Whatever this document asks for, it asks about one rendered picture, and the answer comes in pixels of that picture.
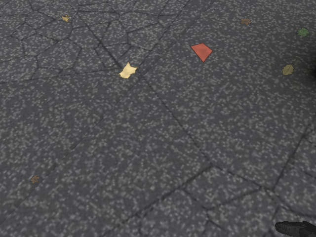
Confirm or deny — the right robot hand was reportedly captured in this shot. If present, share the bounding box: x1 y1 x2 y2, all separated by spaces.
275 220 316 237

